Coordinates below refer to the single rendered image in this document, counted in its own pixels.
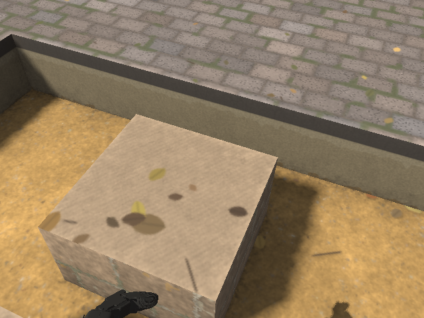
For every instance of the left robot hand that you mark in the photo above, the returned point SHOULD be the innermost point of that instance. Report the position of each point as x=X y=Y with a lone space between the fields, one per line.
x=120 y=304

